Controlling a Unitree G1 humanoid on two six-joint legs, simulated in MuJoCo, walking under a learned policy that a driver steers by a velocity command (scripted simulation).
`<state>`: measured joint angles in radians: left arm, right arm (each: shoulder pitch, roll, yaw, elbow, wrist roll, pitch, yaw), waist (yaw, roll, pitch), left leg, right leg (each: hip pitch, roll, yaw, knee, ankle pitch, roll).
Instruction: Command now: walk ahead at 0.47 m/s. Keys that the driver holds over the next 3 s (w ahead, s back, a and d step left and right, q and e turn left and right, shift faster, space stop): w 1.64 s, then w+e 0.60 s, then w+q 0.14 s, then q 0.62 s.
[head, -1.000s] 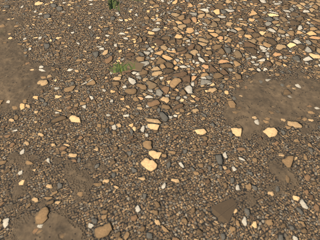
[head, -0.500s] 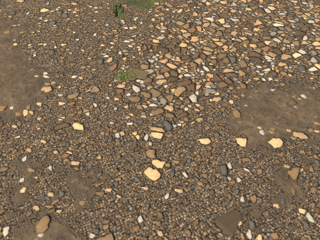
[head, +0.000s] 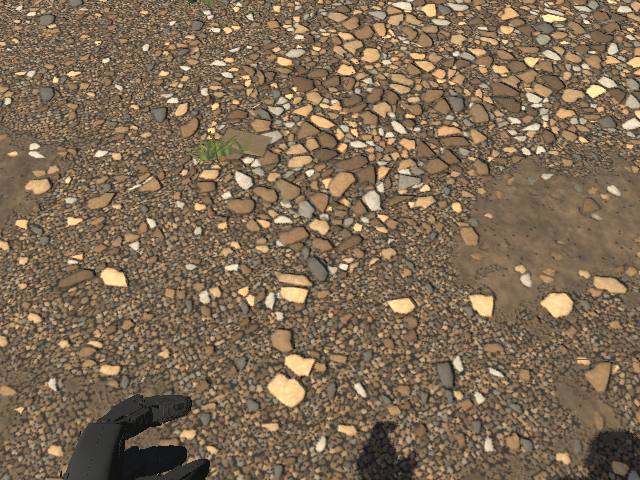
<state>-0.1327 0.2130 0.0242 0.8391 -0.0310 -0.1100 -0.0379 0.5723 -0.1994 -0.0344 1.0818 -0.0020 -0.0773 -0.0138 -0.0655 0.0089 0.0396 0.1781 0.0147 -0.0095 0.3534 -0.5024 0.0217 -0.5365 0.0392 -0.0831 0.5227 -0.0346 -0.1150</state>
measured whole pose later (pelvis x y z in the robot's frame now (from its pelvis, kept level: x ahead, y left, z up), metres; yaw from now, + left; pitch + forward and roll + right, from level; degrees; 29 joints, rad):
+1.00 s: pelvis +0.55 +0.05 +0.03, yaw -1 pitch +2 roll +2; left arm 0.01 0.24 0.04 0.88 -0.02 -0.08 -0.03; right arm 0.40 -0.24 -0.06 0.99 0.01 -0.08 -0.01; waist -0.07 -0.04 0.00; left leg 0.07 -0.05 0.07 0.19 -0.30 0.03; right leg -0.62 -0.08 0.00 0.56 0.04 -0.04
